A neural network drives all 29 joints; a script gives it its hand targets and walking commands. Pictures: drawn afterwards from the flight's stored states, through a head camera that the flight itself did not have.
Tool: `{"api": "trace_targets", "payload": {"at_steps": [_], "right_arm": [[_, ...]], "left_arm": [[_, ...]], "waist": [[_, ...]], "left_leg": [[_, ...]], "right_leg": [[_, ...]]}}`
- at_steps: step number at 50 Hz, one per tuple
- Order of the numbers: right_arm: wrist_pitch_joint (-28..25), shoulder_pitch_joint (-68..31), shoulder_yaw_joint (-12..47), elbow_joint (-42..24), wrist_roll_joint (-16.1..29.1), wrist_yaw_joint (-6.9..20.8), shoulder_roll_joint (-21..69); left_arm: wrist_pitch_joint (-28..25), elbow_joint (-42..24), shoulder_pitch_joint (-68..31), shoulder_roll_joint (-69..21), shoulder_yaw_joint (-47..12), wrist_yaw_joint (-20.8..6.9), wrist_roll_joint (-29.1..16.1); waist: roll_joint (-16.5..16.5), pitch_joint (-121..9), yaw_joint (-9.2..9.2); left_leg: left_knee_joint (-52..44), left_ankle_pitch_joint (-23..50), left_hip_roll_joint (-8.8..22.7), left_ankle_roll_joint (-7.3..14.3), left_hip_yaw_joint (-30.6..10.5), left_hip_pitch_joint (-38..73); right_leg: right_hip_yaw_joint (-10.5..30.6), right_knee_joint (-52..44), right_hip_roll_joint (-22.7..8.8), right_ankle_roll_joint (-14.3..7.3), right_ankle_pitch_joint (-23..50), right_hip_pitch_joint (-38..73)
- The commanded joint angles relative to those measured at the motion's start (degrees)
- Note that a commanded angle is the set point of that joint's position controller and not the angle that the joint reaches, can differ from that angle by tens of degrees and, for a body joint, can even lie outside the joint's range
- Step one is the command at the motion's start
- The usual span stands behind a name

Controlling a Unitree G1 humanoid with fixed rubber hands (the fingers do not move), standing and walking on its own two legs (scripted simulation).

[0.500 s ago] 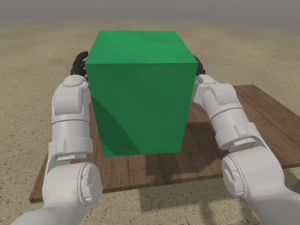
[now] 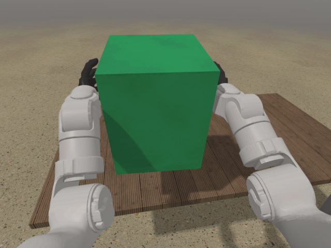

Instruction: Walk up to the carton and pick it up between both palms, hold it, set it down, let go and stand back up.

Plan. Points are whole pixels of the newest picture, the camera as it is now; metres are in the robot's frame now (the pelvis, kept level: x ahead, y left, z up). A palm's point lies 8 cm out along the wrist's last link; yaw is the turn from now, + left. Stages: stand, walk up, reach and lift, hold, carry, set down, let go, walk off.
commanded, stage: hold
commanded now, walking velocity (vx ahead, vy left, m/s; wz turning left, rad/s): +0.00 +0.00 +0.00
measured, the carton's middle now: (155, 102) +0.38 +0.01 +0.25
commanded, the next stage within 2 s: none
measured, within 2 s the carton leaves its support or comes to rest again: neither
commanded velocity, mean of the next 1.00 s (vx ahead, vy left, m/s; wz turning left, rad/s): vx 0.00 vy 0.00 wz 0.00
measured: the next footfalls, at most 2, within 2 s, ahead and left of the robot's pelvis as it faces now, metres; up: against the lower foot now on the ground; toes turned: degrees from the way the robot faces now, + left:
none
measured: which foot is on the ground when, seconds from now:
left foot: down 0.00-1.00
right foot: down 0.00-1.00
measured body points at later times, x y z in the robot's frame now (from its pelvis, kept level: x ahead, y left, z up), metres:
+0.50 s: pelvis -0.01 +0.00 +0.00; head -0.10 +0.02 +0.44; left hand +0.38 +0.16 +0.29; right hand +0.38 -0.14 +0.28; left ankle -0.01 +0.13 -0.75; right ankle +0.02 -0.13 -0.75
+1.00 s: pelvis +0.00 +0.00 +0.00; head -0.09 +0.02 +0.44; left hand +0.38 +0.16 +0.28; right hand +0.38 -0.13 +0.28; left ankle -0.01 +0.13 -0.75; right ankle +0.02 -0.13 -0.75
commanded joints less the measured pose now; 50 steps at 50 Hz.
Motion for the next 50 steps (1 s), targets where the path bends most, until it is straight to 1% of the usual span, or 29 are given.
{"api": "trace_targets", "payload": {"at_steps": [1, 4, 6, 8, 9, 11, 12, 13, 15, 18, 20, 22, 23, 25, 27, 28, 29, 30, 32, 33, 35, 37, 39, 41, 42, 43, 46, 49, 50], "right_arm": [[-3.3, -49.0, 14.2, -22.4, 9.7, 6.3, 39.5], [-3.3, -49.4, 14.1, -22.1, 9.2, 6.6, 40.2], [-3.6, -51.5, 14.2, -23.7, 9.5, 6.6, 40.1], [-4.2, -52.3, 14.4, -26.6, 10.1, 6.4, 40.0], [-4.1, -52.0, 13.3, -26.0, 9.3, 6.3, 39.9], [-3.6, -50.1, 12.4, -22.9, 8.0, 6.3, 39.2], [-3.6, -49.6, 12.3, -22.0, 8.2, 6.5, 39.2], [-3.7, -51.2, 10.9, -21.8, 7.5, 6.7, 38.2], [-3.6, -52.1, 9.9, -19.7, 6.1, 7.2, 39.0], [-3.9, -52.5, 9.9, -20.0, 6.0, 7.6, 38.1], [-3.9, -53.0, 10.9, -19.8, 6.2, 7.5, 39.2], [-4.4, -54.2, 11.3, -20.8, 7.1, 7.5, 39.4], [-3.8, -52.3, 9.5, -16.6, 5.9, 7.6, 37.6], [-4.2, -51.8, 9.4, -16.3, 5.7, 8.1, 38.5], [-4.3, -54.2, 10.0, -16.6, 6.3, 8.3, 39.1], [-4.5, -54.8, 10.2, -17.3, 6.3, 8.3, 39.2], [-4.9, -55.2, 12.1, -19.5, 7.6, 8.1, 41.7], [-4.3, -54.5, 11.8, -17.0, 7.2, 7.8, 41.0], [-4.3, -54.6, 11.7, -18.2, 8.0, 7.4, 40.7], [-4.0, -53.8, 11.3, -16.9, 7.8, 7.5, 39.8], [-4.6, -55.2, 13.3, -22.6, 9.3, 7.1, 41.3], [-4.2, -54.4, 13.1, -20.5, 9.0, 6.6, 41.0], [-4.0, -54.7, 12.7, -21.0, 9.0, 6.4, 40.1], [-4.1, -53.6, 13.2, -22.6, 9.8, 6.2, 40.7], [-3.9, -52.9, 12.8, -22.5, 9.9, 6.1, 39.5], [-4.3, -53.2, 13.9, -24.6, 10.5, 6.0, 40.7], [-3.5, -50.6, 9.8, -20.3, 8.3, 6.2, 37.8], [-3.0, -47.6, 8.6, -17.8, 6.5, 6.6, 37.2], [-3.4, -48.7, 9.2, -19.2, 7.2, 7.0, 37.2]], "left_arm": [[-2.3, -5.2, -41.4, -32.6, -23.7, -8.9, -9.3], [-2.0, -3.7, -41.5, -32.1, -23.2, -9.2, -8.6], [-1.9, -4.2, -42.4, -33.6, -24.0, -9.2, -9.3], [-2.1, -6.7, -43.2, -35.0, -26.4, -8.8, -11.4], [-2.3, -7.1, -45.2, -35.5, -27.4, -8.7, -11.8], [-2.4, -5.8, -44.8, -34.9, -26.1, -8.8, -11.2], [-2.5, -6.9, -45.8, -34.8, -26.7, -8.7, -11.2], [-2.1, -3.9, -45.2, -35.8, -26.2, -8.9, -10.8], [-2.3, -1.4, -45.5, -34.4, -24.8, -9.2, -10.0], [-2.7, -1.6, -45.8, -35.8, -25.2, -9.1, -10.7], [-2.8, -1.3, -45.5, -34.4, -24.3, -9.2, -10.2], [-3.0, -1.5, -46.0, -34.9, -24.2, -9.0, -10.3], [-2.7, 2.5, -44.6, -34.5, -22.6, -9.0, -9.3], [-3.3, 1.0, -46.3, -34.7, -23.5, -8.9, -9.9], [-3.2, 4.2, -45.0, -34.1, -21.4, -9.0, -9.5], [-3.6, 2.5, -46.2, -34.4, -21.7, -8.8, -10.0], [-3.9, 0.5, -46.9, -33.8, -22.3, -8.6, -10.3], [-4.1, 2.3, -46.7, -32.7, -20.8, -8.6, -9.4], [-4.3, 1.0, -47.8, -33.7, -22.2, -8.5, -10.7], [-4.1, 2.5, -46.9, -33.6, -21.4, -8.5, -10.3], [-3.9, 1.0, -44.9, -33.4, -21.6, -8.5, -10.2], [-3.5, 2.5, -43.6, -32.5, -20.3, -8.8, -9.1], [-3.2, 2.9, -42.8, -32.7, -20.3, -9.1, -9.0], [-3.2, -1.0, -43.4, -33.7, -22.1, -9.2, -9.8], [-2.8, -0.4, -42.5, -34.2, -22.6, -9.3, -9.7], [-3.1, -4.1, -44.5, -34.9, -24.8, -9.2, -11.1], [-2.7, -3.3, -45.8, -35.0, -25.8, -9.0, -10.7], [-2.3, -2.0, -43.7, -34.6, -24.9, -9.4, -10.1], [-2.5, -4.9, -44.4, -36.3, -26.1, -9.3, -10.6]], "waist": [[1.9, -19.2, 0.92], [0.1, -18.9, 1.74], [1.7, -21.1, 1.50], [2.9, -24.8, 0.05], [3.9, -23.2, -0.99], [3.4, -21.6, -1.40], [4.5, -21.4, -1.24], [5.5, -19.0, -1.47], [4.1, -18.0, -1.14], [5.2, -20.3, -1.40], [4.1, -20.8, -0.10], [4.7, -21.8, 0.05], [5.0, -17.2, -0.49], [4.4, -18.4, -0.69], [2.5, -19.0, 0.86], [2.4, -21.0, 0.60], [1.1, -23.4, 1.53], [0.2, -21.1, 1.49], [1.9, -22.1, 0.42], [1.6, -20.3, 0.73], [0.3, -23.4, 1.22], [-0.2, -20.8, 1.85], [0.7, -19.3, 1.53], [1.9, -22.0, 1.47], [2.2, -21.8, 0.69], [3.0, -24.9, 0.11], [6.2, -19.9, -2.47], [4.8, -16.7, -2.85], [5.3, -19.7, -2.54]], "left_leg": [[-2.5, 22.7, -5.0, -2.9, 1.4, -3.1], [-4.3, 17.3, -5.5, -1.7, 2.0, -5.8], [-3.9, 18.5, -5.1, -1.7, 1.8, -4.1], [-1.9, 22.4, -5.3, -2.7, 1.3, -1.9], [-1.8, 22.0, -5.2, -3.1, 1.2, -2.3], [-2.5, 18.6, -5.2, -3.3, 1.3, -2.5], [-3.1, 17.6, -5.0, -3.5, 1.1, -3.7], [-3.7, 14.9, -4.8, -3.5, 1.4, -5.4], [-5.1, 10.5, -4.8, -2.5, 1.5, -8.4], [-5.5, 11.7, -4.5, -2.5, 1.2, -7.5], [-5.0, 12.5, -4.9, -2.2, 1.5, -7.7], [-4.5, 13.8, -5.0, -2.3, 1.6, -6.8], [-5.4, 11.4, -4.8, -2.4, 1.4, -7.8], [-5.9, 10.4, -4.4, -2.4, 1.2, -8.3], [-5.8, 9.5, -4.7, -1.6, 1.6, -8.0], [-5.6, 10.7, -4.7, -1.8, 1.3, -8.2], [-4.4, 13.2, -5.0, -1.7, 1.8, -6.8], [-4.7, 13.1, -5.1, -1.4, 1.8, -7.2], [-4.2, 13.9, -5.1, -1.6, 1.7, -6.6], [-4.4, 13.2, -4.9, -1.5, 1.4, -6.6], [-3.4, 16.6, -5.4, -1.3, 1.7, -5.4], [-4.0, 15.1, -5.4, -1.1, 2.0, -6.6], [-4.3, 14.3, -5.6, -0.9, 1.8, -6.7], [-3.6, 17.0, -5.2, -1.5, 1.6, -5.3], [-3.3, 18.7, -5.2, -1.8, 1.6, -5.0], [-2.4, 20.1, -5.3, -2.4, 1.3, -3.6], [-3.0, 17.1, -4.6, -3.9, 0.7, -3.3], [-4.6, 14.5, -4.2, -3.5, 1.2, -6.0], [-4.4, 15.8, -4.1, -3.8, 0.6, -5.4]], "right_leg": [[2.0, 1.6, 4.7, 1.4, 13.7, 14.0], [2.4, 1.6, 4.1, 2.1, 11.1, 14.1], [2.4, 1.8, 4.1, 1.6, 11.3, 13.5], [2.2, 2.2, 4.6, 1.5, 13.6, 13.3], [2.4, 1.8, 4.5, 1.1, 12.9, 11.8], [2.0, 1.4, 4.4, 1.1, 10.6, 11.5], [2.0, 1.5, 4.6, 1.1, 9.6, 12.0], [2.0, 1.2, 4.2, 0.8, 7.3, 11.4], [1.9, 0.8, 3.7, 1.1, 4.0, 12.0], [1.9, 1.4, 3.8, 0.6, 5.5, 11.6], [2.3, 1.3, 3.7, 1.0, 6.4, 12.3], [2.2, 1.7, 3.9, 1.1, 6.8, 12.7], [2.0, 1.1, 3.8, 0.8, 4.3, 11.0], [2.1, 1.1, 4.1, 0.6, 3.3, 11.2], [2.3, 1.0, 3.8, 1.0, 3.8, 11.5], [2.3, 1.1, 3.9, 0.8, 5.0, 12.5], [2.4, 1.7, 3.9, 1.5, 7.8, 13.8], [2.4, 1.4, 3.5, 1.6, 8.2, 13.1], [2.6, 1.6, 3.8, 1.6, 8.2, 12.7], [2.3, 1.1, 4.1, 1.5, 7.4, 12.3], [2.7, 1.8, 3.7, 2.2, 12.9, 14.5], [2.8, 0.9, 3.9, 2.3, 10.7, 14.1], [3.1, 0.6, 3.3, 2.2, 10.3, 14.0], [3.2, 1.6, 3.8, 2.0, 13.2, 15.2], [3.1, 1.5, 3.9, 1.7, 13.1, 14.4], [3.0, 1.9, 4.0, 1.8, 14.7, 14.7], [2.5, 0.9, 4.6, 0.6, 9.3, 11.1], [1.7, 1.1, 4.3, 0.7, 7.4, 11.9], [1.9, 1.7, 4.7, 0.4, 8.6, 13.2]]}}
